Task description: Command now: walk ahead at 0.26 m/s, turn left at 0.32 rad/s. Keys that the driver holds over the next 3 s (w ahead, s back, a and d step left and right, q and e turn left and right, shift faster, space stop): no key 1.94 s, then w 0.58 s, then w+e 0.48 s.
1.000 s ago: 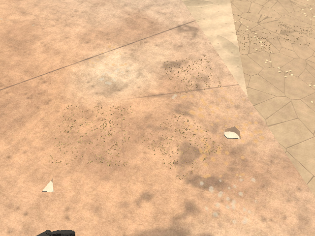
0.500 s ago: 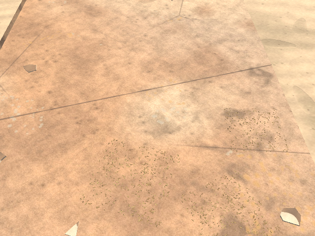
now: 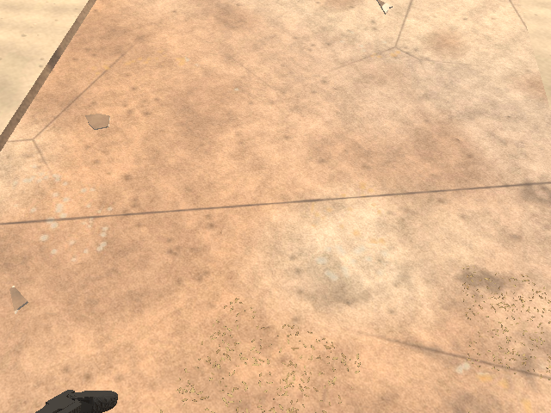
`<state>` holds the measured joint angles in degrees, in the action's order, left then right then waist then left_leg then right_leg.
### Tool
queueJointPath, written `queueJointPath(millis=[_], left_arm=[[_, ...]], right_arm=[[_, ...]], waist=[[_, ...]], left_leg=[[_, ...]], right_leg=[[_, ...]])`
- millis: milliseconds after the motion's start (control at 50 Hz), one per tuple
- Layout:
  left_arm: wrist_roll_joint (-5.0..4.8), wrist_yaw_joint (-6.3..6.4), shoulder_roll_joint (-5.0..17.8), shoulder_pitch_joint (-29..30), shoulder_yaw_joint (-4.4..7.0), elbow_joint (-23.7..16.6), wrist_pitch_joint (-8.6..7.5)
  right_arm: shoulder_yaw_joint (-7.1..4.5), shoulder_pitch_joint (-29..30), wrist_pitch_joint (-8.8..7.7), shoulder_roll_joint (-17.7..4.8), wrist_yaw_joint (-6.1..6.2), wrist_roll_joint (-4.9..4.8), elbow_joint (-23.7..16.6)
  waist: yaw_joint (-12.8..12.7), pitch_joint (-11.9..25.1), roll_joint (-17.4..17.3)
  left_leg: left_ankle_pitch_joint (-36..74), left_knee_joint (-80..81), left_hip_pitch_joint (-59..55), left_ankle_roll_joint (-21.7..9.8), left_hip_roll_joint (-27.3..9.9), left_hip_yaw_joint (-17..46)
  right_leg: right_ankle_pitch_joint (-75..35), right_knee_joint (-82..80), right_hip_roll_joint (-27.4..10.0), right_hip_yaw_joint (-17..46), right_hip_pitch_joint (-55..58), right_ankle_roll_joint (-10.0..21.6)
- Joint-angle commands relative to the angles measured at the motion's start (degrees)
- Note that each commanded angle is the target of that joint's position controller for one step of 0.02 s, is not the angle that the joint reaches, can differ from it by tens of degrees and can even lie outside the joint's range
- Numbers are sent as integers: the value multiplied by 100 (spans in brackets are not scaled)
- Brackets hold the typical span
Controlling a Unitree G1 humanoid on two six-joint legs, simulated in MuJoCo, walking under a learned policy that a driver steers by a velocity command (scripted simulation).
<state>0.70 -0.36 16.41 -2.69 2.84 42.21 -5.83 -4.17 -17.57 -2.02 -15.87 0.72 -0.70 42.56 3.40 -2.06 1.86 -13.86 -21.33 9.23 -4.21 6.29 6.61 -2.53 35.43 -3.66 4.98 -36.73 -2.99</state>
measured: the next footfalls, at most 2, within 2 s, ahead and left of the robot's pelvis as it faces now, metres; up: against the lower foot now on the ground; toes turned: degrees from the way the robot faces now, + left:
right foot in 0.10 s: +0.24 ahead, -0.13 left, +0.00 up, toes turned +3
left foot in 0.40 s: +0.16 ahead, +0.11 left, +0.00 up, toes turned +1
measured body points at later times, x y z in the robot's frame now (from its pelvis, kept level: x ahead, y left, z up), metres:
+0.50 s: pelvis +0.14 -0.03 -0.01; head +0.14 -0.02 +0.44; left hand +0.25 +0.22 -0.14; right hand +0.23 -0.29 -0.13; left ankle +0.12 +0.11 -0.74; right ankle +0.20 -0.14 -0.74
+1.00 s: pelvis +0.17 -0.01 -0.01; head +0.18 -0.01 +0.44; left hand +0.26 +0.25 -0.15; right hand +0.24 -0.26 -0.15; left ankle +0.12 +0.11 -0.74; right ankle +0.20 -0.14 -0.74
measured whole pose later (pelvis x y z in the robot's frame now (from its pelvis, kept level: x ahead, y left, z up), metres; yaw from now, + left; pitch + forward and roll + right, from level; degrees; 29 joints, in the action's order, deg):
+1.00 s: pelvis +0.17 -0.01 -0.01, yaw +3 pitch -1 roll +0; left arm -0.1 1.5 13.0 -6.4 2.3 58.2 0.8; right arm -2.3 -14.7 -0.6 -12.0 2.1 0.3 53.2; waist -0.4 -2.1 0.2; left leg -20.4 -30.7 8.8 0.5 -0.1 1.6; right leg 14.0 31.1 -0.2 0.8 -15.7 -0.5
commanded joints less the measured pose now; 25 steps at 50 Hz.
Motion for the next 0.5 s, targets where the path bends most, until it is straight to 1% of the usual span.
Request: queueJointPath(millis=[20,60,80,100,120,140,160,180,200,220,240,260,280,300,320,340,360,380,400,420,440,460,480,500], left_arm=[[-7,-60,439,156,106,-375,-69],[49,-78,589,-85,175,-330,-109],[94,-77,600,-376,193,-240,-146],[186,-51,811,-633,233,-220,-187],[305,-26,1062,-917,254,-259,-179],[197,-48,762,-1216,208,-109,-64],[5,-87,513,-1190,128,-102,22],[-34,-90,442,-898,92,-126,103],[2,-92,338,-557,24,-168,171],[40,-88,301,-222,-11,-199,226],[83,-79,385,-21,13,-193,287],[108,-64,439,77,40,-173,325],[110,-42,444,56,50,-136,345],[90,-21,441,-29,54,-83,357],[51,-5,436,-74,52,-37,368],[6,8,420,-54,42,-6,383],[-29,15,377,-48,20,24,400],[-35,11,264,-168,-24,93,402],[-1,-4,179,-262,-59,155,392],[29,-21,266,-393,-19,148,388],[49,-10,287,-256,-16,166,387],[27,6,252,-232,-19,180,386],[6,29,192,-290,-27,238,395],[5,47,198,-363,-23,295,406]], right_arm=[[-196,-187,-7,-785,70,-7,-218],[-176,-75,8,-718,91,29,-217],[-147,61,13,-631,96,28,-242],[-95,8,-6,-465,92,89,-316],[-12,-635,-51,-259,82,138,-309],[33,-1237,-39,-301,61,53,-172],[-51,-1097,47,-710,45,5,-103],[-92,-573,180,-806,75,-27,-147],[-99,-266,313,-776,111,-1,-179],[-104,-132,422,-709,139,33,-212],[-71,-131,481,-570,155,42,-205],[-33,-195,486,-428,171,57,-138],[-3,-249,457,-318,178,82,-67],[12,-267,424,-276,174,95,-8],[7,-298,404,-280,164,94,53],[6,-334,391,-263,150,101,117],[12,-337,383,-235,133,128,163],[15,-218,379,-270,123,200,128],[3,-48,373,-436,133,265,16],[-79,104,376,-783,153,209,24],[-62,142,336,-609,137,187,70],[-10,192,278,-435,132,207,91],[7,249,219,-383,129,214,108],[15,270,158,-354,122,195,117]], waist=[[-27,530,-787],[-201,593,-848],[-395,653,-806],[-454,981,-505],[-287,1689,451],[-310,2433,1435],[-370,2275,857],[-420,1675,452],[-375,1217,240],[-253,875,298],[-156,653,514],[-127,579,676],[-138,648,729],[-169,780,711],[-160,889,649],[-111,918,580],[-69,879,532],[-92,783,423],[-171,601,203],[-445,291,-325],[-363,146,-480],[-377,91,-555],[-412,91,-623],[-423,102,-659]], left_leg=[[2564,-18,191,-587,-1235,665],[2624,-507,-163,-477,-1360,918],[2665,-883,-179,-356,-1220,882],[2294,-1557,24,-123,-850,736],[288,-2857,998,202,-391,518],[-2629,-4082,1725,526,-129,310],[-2718,-4481,1990,641,-363,475],[-2363,-4696,2222,756,-521,344],[-2126,-4522,2216,813,-661,189],[-1917,-4109,2007,834,-831,109],[-1733,-3491,1600,836,-888,-51],[-1573,-2992,1184,832,-823,-259],[-1410,-2584,889,811,-795,-356],[-1112,-2226,675,780,-786,-395],[-687,-1846,449,739,-776,-437],[-204,-1392,180,680,-750,-504],[203,-947,-101,601,-707,-574],[415,-670,-279,497,-774,-484],[446,-470,-277,342,-1105,-103],[-405,-482,326,152,-1175,13],[-1136,-332,883,126,-1068,-28],[-1184,-214,1087,201,-1048,-36],[-935,-190,1121,285,-1034,-55],[-638,-229,1053,340,-1020,-77]], right_leg=[[-441,-507,393,-262,1134,125],[-219,-749,358,-194,1299,334],[-575,-1095,340,-265,1694,459],[-2211,-1053,-76,-7,2507,642],[-4269,-571,-1159,981,4096,1343],[-4176,-689,-2010,2227,4873,2162],[-2362,-972,-1904,2554,4545,2116],[-1003,-1197,-1662,2267,3982,1876],[-112,-1458,-1431,1947,3303,1701],[594,-1697,-1257,1686,2653,1564],[986,-1914,-964,1302,2095,1408],[967,-1997,-723,941,1758,1341],[835,-1975,-621,730,1709,1345],[778,-1932,-627,665,1798,1387],[886,-1881,-649,636,1861,1407],[1187,-1829,-633,582,1822,1375],[1680,-1806,-572,526,1693,1272],[2316,-1821,-457,490,1521,1036],[2896,-1715,-312,402,1332,752],[2981,-1625,50,51,1417,534],[2623,-1378,179,-141,1825,420],[2306,-1203,178,-162,2052,431],[2037,-1089,161,-173,2169,480],[1770,-1001,175,-195,2195,515]])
